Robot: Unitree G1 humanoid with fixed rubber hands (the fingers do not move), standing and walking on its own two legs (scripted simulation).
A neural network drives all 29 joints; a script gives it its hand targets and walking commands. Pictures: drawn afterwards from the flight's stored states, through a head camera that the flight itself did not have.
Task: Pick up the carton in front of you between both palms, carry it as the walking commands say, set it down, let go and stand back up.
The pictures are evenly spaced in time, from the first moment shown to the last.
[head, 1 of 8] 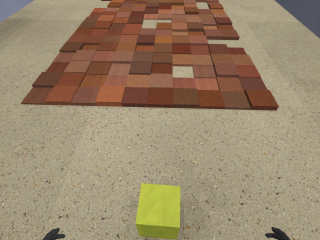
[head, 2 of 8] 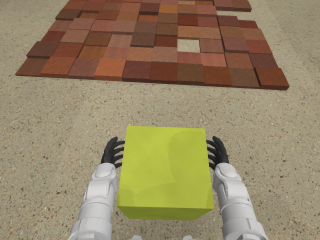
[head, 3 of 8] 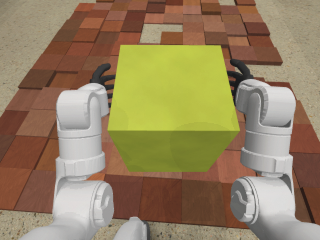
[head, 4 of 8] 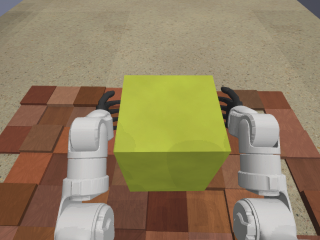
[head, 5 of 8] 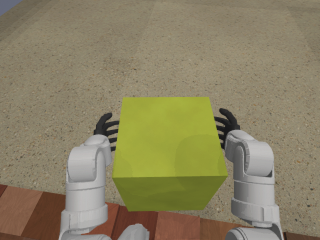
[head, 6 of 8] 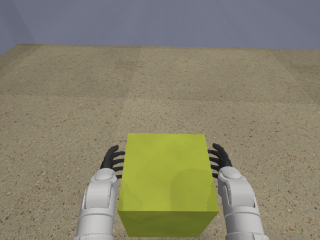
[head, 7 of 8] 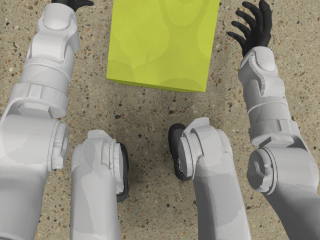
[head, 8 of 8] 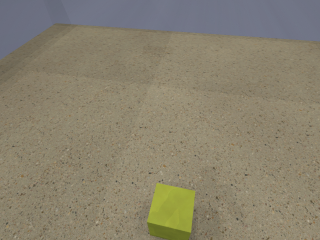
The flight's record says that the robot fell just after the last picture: no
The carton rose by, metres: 0.80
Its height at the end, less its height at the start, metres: +0.00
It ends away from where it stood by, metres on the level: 6.52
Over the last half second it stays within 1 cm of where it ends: yes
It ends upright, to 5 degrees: yes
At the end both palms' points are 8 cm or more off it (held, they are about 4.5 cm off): yes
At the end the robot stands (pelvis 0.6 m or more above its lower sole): yes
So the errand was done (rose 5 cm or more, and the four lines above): yes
